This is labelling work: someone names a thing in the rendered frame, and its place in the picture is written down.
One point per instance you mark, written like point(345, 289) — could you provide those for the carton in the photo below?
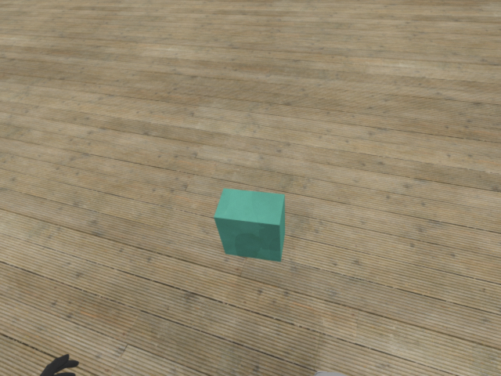
point(251, 224)

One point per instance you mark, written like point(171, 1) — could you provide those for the robot left hand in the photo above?
point(58, 364)

